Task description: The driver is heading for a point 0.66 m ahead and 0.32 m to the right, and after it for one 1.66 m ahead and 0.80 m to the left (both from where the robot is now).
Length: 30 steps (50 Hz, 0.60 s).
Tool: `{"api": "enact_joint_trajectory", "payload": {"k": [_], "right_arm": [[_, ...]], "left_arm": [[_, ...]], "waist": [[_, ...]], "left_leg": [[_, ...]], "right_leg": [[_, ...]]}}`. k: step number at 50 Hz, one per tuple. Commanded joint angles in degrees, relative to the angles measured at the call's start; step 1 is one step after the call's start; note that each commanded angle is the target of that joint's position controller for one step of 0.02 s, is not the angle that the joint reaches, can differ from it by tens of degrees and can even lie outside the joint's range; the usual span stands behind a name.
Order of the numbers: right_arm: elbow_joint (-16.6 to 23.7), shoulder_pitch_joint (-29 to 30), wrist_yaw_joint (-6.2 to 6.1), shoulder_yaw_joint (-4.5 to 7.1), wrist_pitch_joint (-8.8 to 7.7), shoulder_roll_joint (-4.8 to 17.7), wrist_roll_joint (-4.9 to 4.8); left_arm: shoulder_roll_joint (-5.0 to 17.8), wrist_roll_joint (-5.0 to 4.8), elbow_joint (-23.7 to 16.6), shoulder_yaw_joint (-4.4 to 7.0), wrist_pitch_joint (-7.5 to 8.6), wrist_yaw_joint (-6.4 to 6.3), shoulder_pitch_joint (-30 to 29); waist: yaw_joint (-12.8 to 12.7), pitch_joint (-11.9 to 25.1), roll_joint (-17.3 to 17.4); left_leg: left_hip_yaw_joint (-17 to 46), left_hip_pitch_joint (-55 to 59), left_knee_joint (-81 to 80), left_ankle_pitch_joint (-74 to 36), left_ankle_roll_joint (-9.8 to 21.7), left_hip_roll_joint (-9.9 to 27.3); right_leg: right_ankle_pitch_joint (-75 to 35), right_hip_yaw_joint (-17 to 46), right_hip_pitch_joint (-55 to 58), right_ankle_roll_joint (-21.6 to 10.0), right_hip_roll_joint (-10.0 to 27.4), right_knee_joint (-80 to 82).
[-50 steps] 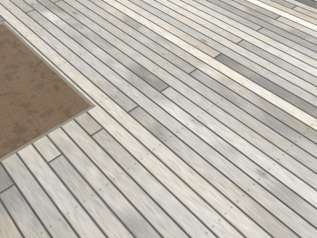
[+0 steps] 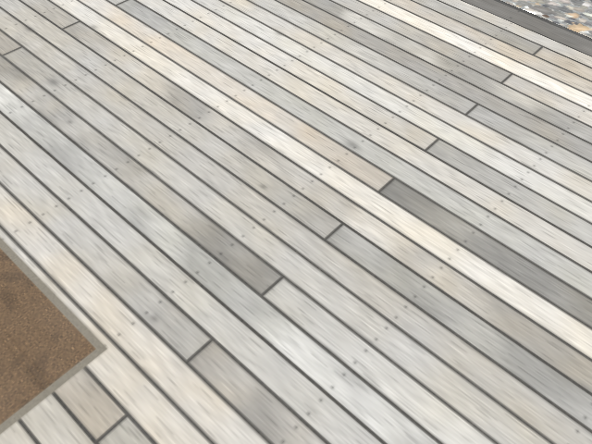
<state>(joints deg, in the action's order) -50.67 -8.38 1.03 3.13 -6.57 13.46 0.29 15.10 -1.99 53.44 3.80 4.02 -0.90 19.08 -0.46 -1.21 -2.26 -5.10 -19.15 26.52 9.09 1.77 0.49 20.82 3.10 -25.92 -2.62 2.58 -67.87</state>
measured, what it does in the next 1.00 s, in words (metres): walks ahead, turning right: right foot, then left foot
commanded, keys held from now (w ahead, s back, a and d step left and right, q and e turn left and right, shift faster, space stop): w+e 0.94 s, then w+q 0.06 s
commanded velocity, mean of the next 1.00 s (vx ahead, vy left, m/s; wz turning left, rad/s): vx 0.50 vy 0.00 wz -0.56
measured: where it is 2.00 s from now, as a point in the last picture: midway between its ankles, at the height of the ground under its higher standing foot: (436, 268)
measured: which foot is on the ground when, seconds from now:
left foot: down 0.00-0.42, up 0.44-0.90, down 0.92-1.00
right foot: up 0.00-0.38, down 0.40-0.92, up 0.94-1.00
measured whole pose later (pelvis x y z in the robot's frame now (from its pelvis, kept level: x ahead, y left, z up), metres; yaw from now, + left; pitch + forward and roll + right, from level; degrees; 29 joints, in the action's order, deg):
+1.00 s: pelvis +0.53 -0.14 -0.01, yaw -34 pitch +2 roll +1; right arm -43.6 -4.8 1.5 3.6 -7.5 15.1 0.2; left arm 16.0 -1.7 43.8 4.1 2.4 -1.1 20.5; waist -1.9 -0.2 -1.7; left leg -0.5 -23.7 29.9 8.9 1.6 -2.3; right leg 27.7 9.3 -17.2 -2.2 -4.2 -62.5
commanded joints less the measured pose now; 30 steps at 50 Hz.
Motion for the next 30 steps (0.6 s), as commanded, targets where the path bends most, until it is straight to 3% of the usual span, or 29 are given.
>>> {"api": "enact_joint_trajectory", "payload": {"k": [1,4,8,12,15,16,18,19,20,21,22,23,24,25,26,27,30], "right_arm": [[0.8,-1.1,-0.14,1.19,-0.74,4.7,0.43],[-0.4,-2.4,-0.86,1.94,-1.04,6.8,0.65],[-1.2,-4.2,-1.88,2.39,-0.40,8.5,0.68],[-1.9,-7.5,-2.42,2.91,0.59,10.3,-0.10],[-2.4,-9.3,-2.34,3.39,1.75,11.3,-0.94],[-2.4,-9.1,-2.30,3.59,2.12,11.8,-1.21],[-1.8,-7.6,-2.42,4.06,2.78,13.5,-1.64],[-1.5,-6.5,-2.48,4.19,3.27,14.1,-1.88],[-1.1,-6.0,-2.51,3.86,3.50,13.5,-1.95],[0.6,-6.9,-2.36,2.56,2.94,9.8,0.02],[4.1,-9.5,-1.70,0.65,0.65,3.7,0.29],[5.1,-2.8,-0.89,1.56,-1.70,8.8,-2.14],[6.2,-0.1,-0.57,1.63,-2.58,9.2,-3.42],[5.3,-0.3,-0.96,1.59,-2.75,8.7,-2.34],[4.6,-0.9,-1.34,2.23,-2.24,9.5,-1.02],[4.4,-2.0,-1.20,2.54,-1.31,9.7,-0.77],[5.7,-0.6,-1.34,2.41,0.52,7.8,0.37]], "left_arm": [[1.4,-0.02,-3.7,1.22,-1.08,-0.09,2.5],[1.7,0.45,-5.9,1.66,-2.22,-0.21,-0.9],[1.4,0.73,-8.3,1.54,-1.78,0.95,-7.0],[0.6,0.93,-11.8,0.71,-1.56,2.62,-15.6],[1.0,0.72,-14.4,0.58,-1.73,3.65,-19.1],[1.5,0.68,-15.1,0.75,-1.80,3.93,-19.2],[3.5,0.75,-15.5,1.76,-2.07,4.15,-15.9],[5.4,0.55,-14.3,2.91,-2.12,4.10,-9.8],[9.0,0.43,-11.5,4.96,-2.17,3.47,0.0],[15.2,0.44,-10.0,6.89,-2.62,2.09,7.3],[19.0,0.57,-12.0,6.77,-1.72,2.24,3.6],[13.7,1.15,-12.3,5.11,-0.90,2.86,5.3],[10.6,1.39,-12.0,4.22,-0.21,2.90,3.6],[8.6,1.06,-12.7,3.57,0.13,2.92,-0.6],[6.7,1.21,-13.7,2.90,0.24,2.74,-4.5],[5.7,1.64,-14.6,2.41,0.24,2.47,-6.4],[8.0,1.29,-14.5,2.84,0.71,1.49,-4.9]], "waist": [[-0.3,2.1,9.1],[-0.6,-0.1,6.5],[0.8,-1.3,5.3],[4.0,-3.9,4.2],[4.6,-5.0,4.8],[4.1,-4.6,5.3],[1.1,-1.1,7.4],[-2.6,2.4,7.6],[-7.5,7.5,5.8],[-8.7,12.2,-4.4],[-2.2,18.6,-14.3],[-6.4,19.4,-6.0],[-5.5,12.9,-4.5],[-2.6,8.5,1.2],[-0.5,6.7,1.4],[1.1,5.8,0.9],[1.9,4.2,1.4]], "left_leg": [[12.6,7.9,-17.8,-1.6,7.8,15.0],[6.9,8.1,-19.4,-7.6,8.7,15.3],[0.7,11.8,-19.7,-10.7,7.9,14.7],[-3.2,16.8,-19.2,-10.7,7.4,16.1],[-4.9,22.5,-16.4,-13.9,6.5,17.6],[-5.8,23.7,-14.4,-18.4,5.9,17.9],[-7.7,24.6,-6.1,-37.9,4.7,17.7],[-9.1,23.7,3.0,-46.0,3.7,16.5],[-10.3,17.9,16.2,-44.4,1.7,13.9],[-10.3,0.8,36.0,-16.7,-1.3,10.5],[0.5,-21.0,53.4,24.2,-3.9,-2.3],[10.1,-27.1,56.6,22.3,-2.3,0.0],[9.5,-30.1,54.2,17.6,-0.6,2.4],[9.7,-26.7,48.8,12.9,-0.1,5.2],[9.8,-22.0,43.5,10.4,-0.4,7.0],[10.0,-18.5,41.1,8.9,-0.7,7.8],[8.6,-16.8,33.5,4.3,-3.3,6.7]], "right_leg": [[-5.5,2.6,-8.9,-0.4,6.0,-1.0],[-11.4,3.4,-13.3,0.2,6.3,2.8],[-21.1,2.1,-15.4,0.8,5.6,14.9],[-22.8,-2.4,-15.9,0.2,4.9,24.4],[-17.6,-4.8,-16.4,-1.1,4.1,28.3],[-14.8,-6.0,-15.0,-1.9,3.2,29.2],[-9.2,-9.6,-6.9,-4.1,-0.7,29.8],[-8.7,-11.4,1.3,-5.7,-3.6,31.6],[-12.4,-11.2,16.1,-7.9,-6.6,35.6],[-13.7,6.3,32.9,-11.8,4.2,37.2],[-2.8,41.2,46.7,-22.9,16.4,48.4],[-3.0,42.4,46.8,-21.0,17.1,53.0],[-7.2,33.3,41.9,-18.5,15.2,51.8],[-13.1,25.6,32.8,-16.1,12.4,51.5],[-18.0,20.5,25.6,-14.4,10.2,51.9],[-20.3,18.2,21.0,-13.9,8.7,53.3],[-26.3,14.6,15.5,-14.5,7.1,55.5]]}}
Velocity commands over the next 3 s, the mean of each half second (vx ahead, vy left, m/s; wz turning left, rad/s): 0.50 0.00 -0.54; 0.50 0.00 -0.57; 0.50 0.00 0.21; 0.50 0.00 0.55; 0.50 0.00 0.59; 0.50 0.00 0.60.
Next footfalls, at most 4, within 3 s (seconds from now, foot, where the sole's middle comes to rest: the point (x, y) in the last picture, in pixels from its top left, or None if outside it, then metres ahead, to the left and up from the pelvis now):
0.40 right None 0.34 -0.18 -0.77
0.92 left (347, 357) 0.69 -0.11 -0.77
1.36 right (477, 344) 0.73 -0.44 -0.77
1.86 left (394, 230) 1.08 -0.27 -0.77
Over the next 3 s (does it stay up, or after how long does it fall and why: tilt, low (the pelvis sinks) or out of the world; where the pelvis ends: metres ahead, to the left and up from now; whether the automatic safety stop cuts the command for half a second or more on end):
stays up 1.49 -0.25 -0.01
